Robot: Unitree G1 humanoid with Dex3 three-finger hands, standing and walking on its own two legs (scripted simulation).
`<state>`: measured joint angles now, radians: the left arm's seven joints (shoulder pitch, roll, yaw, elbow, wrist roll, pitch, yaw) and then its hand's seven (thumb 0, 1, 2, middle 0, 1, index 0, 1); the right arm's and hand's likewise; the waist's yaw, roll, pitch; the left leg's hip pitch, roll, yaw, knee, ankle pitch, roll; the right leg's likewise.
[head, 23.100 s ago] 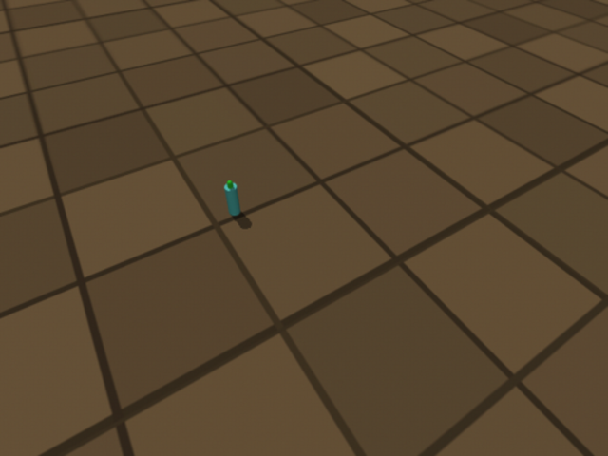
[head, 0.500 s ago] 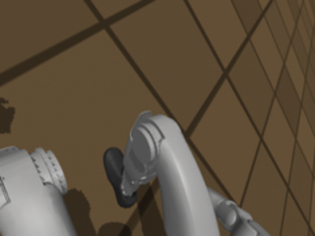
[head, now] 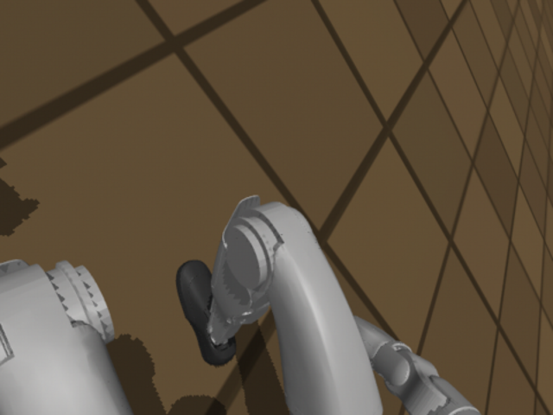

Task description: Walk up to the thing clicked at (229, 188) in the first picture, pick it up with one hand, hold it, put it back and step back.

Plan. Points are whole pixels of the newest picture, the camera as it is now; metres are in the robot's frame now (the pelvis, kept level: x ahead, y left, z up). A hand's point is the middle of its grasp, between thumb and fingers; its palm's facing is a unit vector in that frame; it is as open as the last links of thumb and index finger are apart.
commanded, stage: open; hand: left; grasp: from the side
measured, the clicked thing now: out of the picture +0.49 +0.25 -0.22
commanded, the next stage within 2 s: withdraw in 0.08 s
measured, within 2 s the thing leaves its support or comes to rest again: neither
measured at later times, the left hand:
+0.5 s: hand out of the picture +0.50 +0.28 -0.16, palm faces +0.25 -0.97 -0.03, open 15.9 cm
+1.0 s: hand out of the picture +0.46 +0.40 -0.06, palm faces +0.31 -0.87 -0.37, open 16.9 cm
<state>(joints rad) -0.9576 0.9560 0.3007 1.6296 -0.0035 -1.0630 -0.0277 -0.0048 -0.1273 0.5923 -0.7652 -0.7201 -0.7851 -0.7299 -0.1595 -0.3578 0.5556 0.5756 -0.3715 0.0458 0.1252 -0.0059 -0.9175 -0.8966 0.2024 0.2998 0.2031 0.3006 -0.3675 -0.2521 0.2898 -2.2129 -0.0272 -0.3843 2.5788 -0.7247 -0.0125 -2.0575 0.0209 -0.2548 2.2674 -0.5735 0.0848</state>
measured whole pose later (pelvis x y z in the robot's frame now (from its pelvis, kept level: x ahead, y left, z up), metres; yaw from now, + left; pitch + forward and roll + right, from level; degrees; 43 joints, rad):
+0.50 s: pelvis +0.00 +0.00 +0.00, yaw +0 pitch +19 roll -20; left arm -0.92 0.97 0.42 1.45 0.02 -0.98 -0.07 -0.01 -0.37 0.17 -0.23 -0.15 -0.21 -0.16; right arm -0.11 -0.35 0.53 0.56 -0.34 0.08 0.11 -0.01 -0.91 -0.90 0.20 0.30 0.20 0.30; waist -0.36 -0.24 0.28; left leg -2.22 -0.01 -0.36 2.56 -0.73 0.00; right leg -2.07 0.02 -0.24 2.26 -0.57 0.08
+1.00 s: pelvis +0.01 +0.00 +0.03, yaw +6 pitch +30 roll -12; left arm -0.85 0.89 0.46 1.15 0.20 -0.35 -0.07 -0.01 -0.46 0.13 -0.10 -0.08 -0.09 -0.09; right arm 0.15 -0.29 0.21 0.56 -0.11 0.23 0.09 0.00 -0.92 -0.91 0.20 0.30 0.20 0.30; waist -0.25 -0.05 0.00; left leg -2.25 0.01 -0.16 2.40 -0.70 0.03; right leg -2.17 -0.01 -0.09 2.22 -0.60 0.05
